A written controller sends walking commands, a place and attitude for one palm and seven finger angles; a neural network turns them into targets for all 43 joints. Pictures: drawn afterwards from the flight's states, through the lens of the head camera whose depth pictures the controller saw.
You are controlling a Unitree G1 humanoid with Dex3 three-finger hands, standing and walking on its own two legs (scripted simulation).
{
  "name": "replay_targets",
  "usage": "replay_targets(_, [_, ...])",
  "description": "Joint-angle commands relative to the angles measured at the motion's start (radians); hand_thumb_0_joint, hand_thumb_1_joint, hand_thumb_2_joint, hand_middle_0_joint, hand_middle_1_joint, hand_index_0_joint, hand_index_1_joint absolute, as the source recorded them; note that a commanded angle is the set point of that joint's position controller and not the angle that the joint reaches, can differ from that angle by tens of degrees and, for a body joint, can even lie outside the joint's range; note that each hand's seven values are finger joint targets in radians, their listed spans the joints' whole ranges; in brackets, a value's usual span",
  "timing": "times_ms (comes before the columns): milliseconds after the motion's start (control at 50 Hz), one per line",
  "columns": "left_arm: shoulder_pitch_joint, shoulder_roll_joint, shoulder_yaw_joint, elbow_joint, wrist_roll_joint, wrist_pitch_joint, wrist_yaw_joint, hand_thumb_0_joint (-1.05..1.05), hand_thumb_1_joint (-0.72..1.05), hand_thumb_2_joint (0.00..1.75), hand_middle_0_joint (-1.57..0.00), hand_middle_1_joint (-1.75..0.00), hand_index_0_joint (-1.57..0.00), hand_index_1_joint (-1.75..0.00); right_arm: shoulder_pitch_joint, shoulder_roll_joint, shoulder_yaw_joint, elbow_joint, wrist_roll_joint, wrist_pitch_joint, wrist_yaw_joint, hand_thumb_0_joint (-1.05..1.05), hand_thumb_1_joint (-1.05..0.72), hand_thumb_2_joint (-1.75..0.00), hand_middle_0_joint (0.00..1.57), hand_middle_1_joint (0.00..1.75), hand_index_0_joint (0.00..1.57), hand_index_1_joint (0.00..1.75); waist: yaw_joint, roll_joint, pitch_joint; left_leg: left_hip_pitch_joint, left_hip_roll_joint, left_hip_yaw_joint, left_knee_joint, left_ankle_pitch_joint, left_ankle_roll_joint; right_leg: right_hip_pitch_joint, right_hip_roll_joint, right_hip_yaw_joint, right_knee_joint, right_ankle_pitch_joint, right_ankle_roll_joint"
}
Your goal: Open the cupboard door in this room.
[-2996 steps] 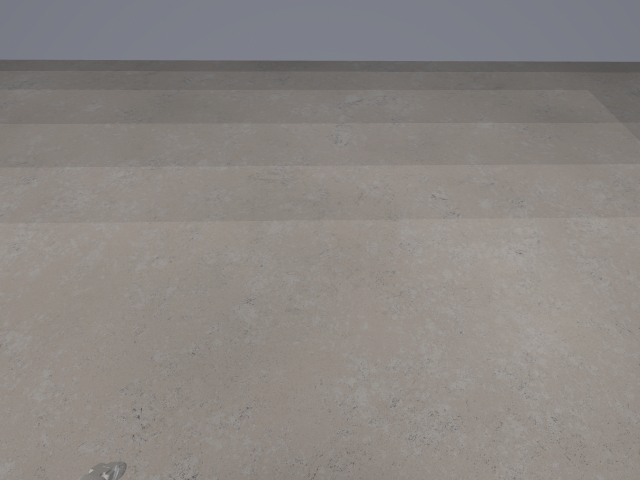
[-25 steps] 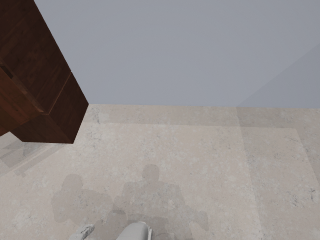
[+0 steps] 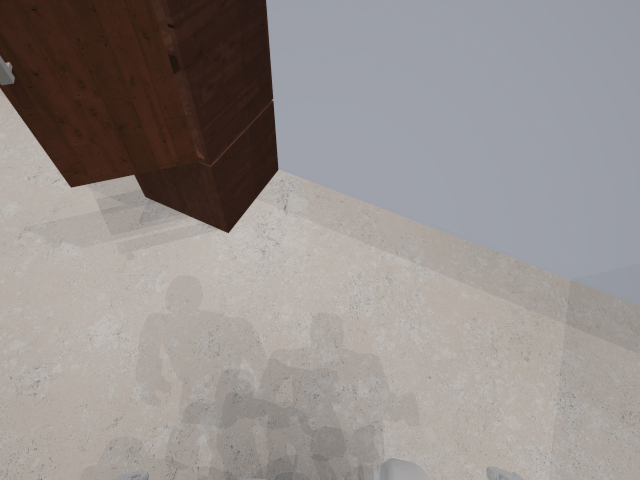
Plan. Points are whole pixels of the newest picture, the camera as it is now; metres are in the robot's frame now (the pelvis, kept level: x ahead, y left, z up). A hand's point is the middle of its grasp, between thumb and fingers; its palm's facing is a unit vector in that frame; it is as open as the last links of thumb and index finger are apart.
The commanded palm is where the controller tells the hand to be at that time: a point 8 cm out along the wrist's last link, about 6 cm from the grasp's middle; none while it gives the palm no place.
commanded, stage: turn to face it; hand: left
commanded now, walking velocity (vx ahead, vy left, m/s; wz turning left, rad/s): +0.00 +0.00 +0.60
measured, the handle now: out of the picture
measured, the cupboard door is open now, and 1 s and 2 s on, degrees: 45 45 45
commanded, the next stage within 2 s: take the last steps up to it in 0.50 s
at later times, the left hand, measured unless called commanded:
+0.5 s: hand out of the picture -0.01 +0.17 -0.17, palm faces +0.34 -0.91 -0.22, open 7.4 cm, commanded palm none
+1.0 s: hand out of the picture +0.03 +0.21 -0.16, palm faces +0.43 -0.87 -0.23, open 7.4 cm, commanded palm none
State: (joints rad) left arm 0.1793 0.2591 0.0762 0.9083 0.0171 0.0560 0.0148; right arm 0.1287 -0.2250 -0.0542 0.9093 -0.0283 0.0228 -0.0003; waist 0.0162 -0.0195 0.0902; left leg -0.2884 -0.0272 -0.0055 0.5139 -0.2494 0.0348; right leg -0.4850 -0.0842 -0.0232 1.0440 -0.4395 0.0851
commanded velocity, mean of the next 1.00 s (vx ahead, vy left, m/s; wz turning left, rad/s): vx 0.13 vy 0.06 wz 0.33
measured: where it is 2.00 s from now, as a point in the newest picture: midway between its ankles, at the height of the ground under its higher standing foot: (245, 449)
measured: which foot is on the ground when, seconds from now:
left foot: down 0.00-0.18, up 0.20-0.54, down 0.56-0.98, up 1.00-1.00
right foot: up 0.00-0.16, down 0.18-0.56, up 0.58-0.98, down 1.00-1.00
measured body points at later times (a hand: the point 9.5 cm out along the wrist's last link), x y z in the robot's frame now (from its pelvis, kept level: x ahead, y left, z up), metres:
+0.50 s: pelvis +0.01 -0.03 +0.00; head +0.05 -0.01 +0.45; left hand -0.03 +0.21 -0.15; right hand +0.17 -0.24 -0.15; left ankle -0.04 +0.08 -0.71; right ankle +0.02 -0.14 -0.74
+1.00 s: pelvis +0.03 +0.00 -0.01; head +0.06 -0.01 +0.44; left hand +0.01 +0.25 -0.14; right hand +0.13 -0.22 -0.17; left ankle -0.03 +0.08 -0.73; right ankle +0.08 -0.09 -0.74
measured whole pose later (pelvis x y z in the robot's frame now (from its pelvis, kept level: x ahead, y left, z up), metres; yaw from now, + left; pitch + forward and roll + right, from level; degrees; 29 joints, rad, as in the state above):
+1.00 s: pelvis +0.03 +0.00 -0.01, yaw +25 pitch +0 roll +2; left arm 0.19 0.18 0.05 0.95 0.03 -0.01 -0.02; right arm 0.32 -0.20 -0.05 1.04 -0.02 0.00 0.00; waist 0.00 0.02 0.03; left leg -0.21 -0.07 0.00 0.54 -0.34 0.05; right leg -0.27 -0.05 -0.09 0.56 -0.33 0.01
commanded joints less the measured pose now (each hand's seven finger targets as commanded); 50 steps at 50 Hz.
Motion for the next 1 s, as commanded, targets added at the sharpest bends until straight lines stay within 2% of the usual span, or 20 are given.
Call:
replay_targets(0, [-0.015,0.049,0.008,-0.097,-0.001,-0.03,-0.001,0.0,0.9,0.9,-0.2,-0.3,-0.2,-0.3,0.037,-0.205,-0.056,-0.052,-0.001,-0.006,-0.01,0.0,-0.9,-0.9,0.2,0.3,0.2,0.3,-0.036,0.142,-0.145,0.132,0.243,-0.252,-0.13,0.418,0.133,0.023,0.024,0.002,-0.151,-0.001,0.0])
replay_targets(80, [0.05,0.051,0.01,-0.096,-0.006,-0.042,0.001,0.0,0.9,0.9,-0.2,-0.3,-0.2,-0.3,-0.012,-0.203,-0.064,-0.071,0.001,0.006,-0.007,0.0,-0.9,-0.9,0.2,0.3,0.2,0.3,-0.004,0.178,-0.146,0.023,0.207,-0.31,-0.084,0.352,0.112,0.212,0.073,-0.023,-0.394,0.074,-0.017])
replay_targets(120, [0.112,0.089,0.023,-0.083,-0.002,-0.058,0.008,0.0,0.9,0.9,-0.2,-0.3,-0.2,-0.3,-0.027,-0.172,-0.062,-0.08,0.013,0.006,-0.002,0.0,-0.9,-0.9,0.2,0.3,0.2,0.3,0.032,0.099,-0.152,-0.119,0.13,-0.28,0.017,0.209,0.043,0.415,0.022,0.011,-0.63,0.221,-0.036])
replay_targets(140, [0.141,0.166,0.04,-0.081,0.014,-0.068,0.017,0.0,0.9,0.9,-0.2,-0.3,-0.2,-0.3,-0.007,-0.112,-0.056,-0.09,0.022,0.004,0.004,0.0,-0.9,-0.9,0.2,0.3,0.2,0.3,0.044,-0.145,-0.182,-0.28,0.007,-0.149,0.213,-0.052,-0.026,0.543,-0.205,0.237,-0.733,0.261,-0.11])
replay_targets(160, [0.135,0.214,0.04,-0.091,0.018,-0.066,0.019,0.0,0.9,0.9,-0.2,-0.3,-0.2,-0.3,-0.03,-0.104,-0.058,-0.108,0.019,0.004,0.009,0.0,-0.9,-0.9,0.2,0.3,0.2,0.3,0.053,-0.25,-0.153,-0.312,-0.063,-0.037,0.464,-0.372,-0.068,0.463,-0.417,0.387,-0.767,0.387,-0.229])
replay_targets(180, [0.105,0.173,0.033,-0.089,0.009,-0.07,0.024,0.0,0.9,0.9,-0.2,-0.3,-0.2,-0.3,-0.025,-0.132,-0.062,-0.088,0.01,0.017,0.009,0.0,-0.9,-0.9,0.2,0.3,0.2,0.3,0.034,-0.263,-0.134,-0.304,-0.004,-0.091,0.639,-0.35,-0.059,0.368,-0.404,0.371,-0.765,0.372,-0.26])
replay_targets(240, [-0.017,0.092,0.006,-0.113,0.004,-0.07,0.021,0.0,0.9,0.9,-0.2,-0.3,-0.2,-0.3,0.005,-0.094,-0.053,-0.042,0.007,0.035,0.026,0.0,-0.9,-0.9,0.2,0.3,0.2,0.3,-0.037,-0.164,-0.078,-0.294,0.039,-0.049,0.77,-0.157,-0.084,0.295,-0.246,0.098,-0.722,0.419,-0.198])
replay_targets(280, [0.002,0.089,0.008,-0.107,0.009,-0.073,0.025,0.0,0.9,0.9,-0.2,-0.3,-0.2,-0.3,-0.003,-0.073,-0.045,-0.033,0.011,0.037,0.03,0.0,-0.9,-0.9,0.2,0.3,0.2,0.3,-0.028,-0.165,-0.084,-0.261,0.047,-0.013,0.679,-0.155,-0.093,0.314,-0.239,0.033,-0.712,0.479,-0.189])
replay_targets(400, [0.145,0.142,0.026,-0.036,0.015,-0.074,0.018,0.0,0.9,0.9,-0.2,-0.3,-0.2,-0.3,-0.081,-0.032,-0.019,-0.035,0.02,0.02,0.024,0.0,-0.9,-0.9,0.2,0.3,0.2,0.3,0.041,-0.183,-0.119,-0.176,0.02,0.072,0.313,-0.24,-0.086,0.465,-0.266,-0.008,-0.626,0.767,-0.211])
replay_targets(480, [0.125,0.144,0.033,-0.009,0.007,-0.07,0.015,0.0,0.9,0.9,-0.2,-0.3,-0.2,-0.3,0.007,-0.044,-0.016,0.001,0.02,0.003,0.014,0.0,-0.9,-0.9,0.2,0.3,0.2,0.3,-0.006,-0.192,-0.148,0.033,0.007,0.098,0.018,-0.07,-0.064,0.395,-0.247,-0.057,-0.528,0.704,-0.159])
replay_targets(500, [0.111,0.127,0.031,-0.013,-0.001,-0.066,0.012,0.0,0.9,0.9,-0.2,-0.3,-0.2,-0.3,0.052,-0.077,-0.022,0.015,0.017,-0.006,0.014,0.0,-0.9,-0.9,0.2,0.3,0.2,0.3,-0.037,-0.112,-0.17,0.169,0.041,0.074,-0.112,0.069,-0.046,0.309,-0.223,-0.091,-0.444,0.603,-0.115])
replay_targets(540, [0.075,0.015,-0.004,-0.066,-0.006,-0.047,0.007,0.0,0.9,0.9,-0.2,-0.3,-0.2,-0.3,0.133,-0.239,-0.055,0.023,0.003,-0.004,0.0,0.0,-0.9,-0.9,0.2,0.3,0.2,0.3,-0.082,0.321,-0.174,0.281,0.428,-0.348,-0.163,0.628,0.168,-0.012,-0.042,-0.107,-0.137,-0.225,-0.02])
replay_targets(580, [0.013,0.03,0.0,-0.038,0.001,-0.028,0.014,0.0,0.9,0.9,-0.2,-0.3,-0.2,-0.3,0.11,-0.194,-0.04,0.029,-0.001,-0.006,-0.027,0.0,-0.9,-0.9,0.2,0.3,0.2,0.3,-0.073,0.255,-0.149,0.197,0.373,-0.298,-0.159,0.571,0.184,-0.023,-0.033,0.017,0.012,-0.16,-0.029])
replay_targets(640, [0.054,0.021,0.004,0.012,0.005,-0.033,-0.008,0.0,0.9,0.9,-0.2,-0.3,-0.2,-0.3,0.067,-0.147,-0.02,0.016,0.003,-0.024,-0.031,0.0,-0.9,-0.9,0.2,0.3,0.2,0.3,-0.026,0.165,-0.124,0.201,0.269,-0.181,-0.189,0.42,0.143,-0.041,-0.015,0.001,0.067,-0.007,-0.031])
replay_targets(780, [-0.014,0.009,-0.001,0.001,0.009,-0.057,-0.027,0.0,0.9,0.9,-0.2,-0.3,-0.2,-0.3,0.177,-0.129,-0.02,0.053,0.004,-0.049,-0.023,0.0,-0.9,-0.9,0.2,0.3,0.2,0.3,-0.049,0.143,-0.091,0.245,0.252,-0.232,-0.254,0.156,0.177,-0.071,-0.005,-0.031,-0.086,0.016,-0.038])
replay_targets(880, [-0.014,-0.009,-0.003,-0.011,0.009,-0.067,-0.033,0.0,0.9,0.9,-0.2,-0.3,-0.2,-0.3,0.161,-0.13,-0.024,0.057,-0.002,-0.043,-0.016,0.0,-0.9,-0.9,0.2,0.3,0.2,0.3,-0.027,0.143,-0.045,0.1,0.224,-0.266,-0.265,-0.064,0.171,0.11,0.032,-0.068,-0.346,0.022,-0.057])
replay_targets(920, [0.104,-0.003,0.006,0.027,0.009,-0.075,-0.032,0.0,0.9,0.9,-0.2,-0.3,-0.2,-0.3,0.12,-0.13,-0.023,0.053,0.002,-0.04,-0.013,0.0,-0.9,-0.9,0.2,0.3,0.2,0.3,0.039,0.105,-0.057,-0.048,0.175,-0.217,-0.183,-0.157,0.133,0.349,0.053,-0.088,-0.504,0.115,-0.064])
replay_targets(940, [0.188,0.023,0.016,0.053,0.014,-0.084,-0.026,0.0,0.9,0.9,-0.2,-0.3,-0.2,-0.3,0.107,-0.103,-0.02,0.05,0.009,-0.043,-0.01,0.0,-0.9,-0.9,0.2,0.3,0.2,0.3,0.079,0.016,-0.064,-0.185,0.106,-0.168,-0.064,-0.227,0.089,0.528,0.007,-0.036,-0.62,0.112,-0.076])
replay_targets(960, [0.277,0.117,0.032,0.074,0.026,-0.095,-0.014,0.0,0.9,0.9,-0.2,-0.3,-0.2,-0.3,0.115,-0.05,-0.01,0.035,0.021,-0.049,-0.001,0.0,-0.9,-0.9,0.2,0.3,0.2,0.3,0.117,-0.218,-0.089,-0.385,-0.011,-0.027,0.208,-0.278,0.027,0.696,-0.235,0.249,-0.761,-0.096,-0.144])
replay_targets(980, [0.313,0.164,0.038,0.073,0.013,-0.09,-0.008,0.0,0.9,0.9,-0.2,-0.3,-0.2,-0.3,0.063,-0.065,-0.015,-0.002,0.005,-0.044,0.003,0.0,-0.9,-0.9,0.2,0.3,0.2,0.3,0.131,-0.289,-0.041,-0.475,-0.027,-0.012,0.45,-0.353,-0.006,0.614,-0.439,0.538,-0.902,-0.235,-0.24])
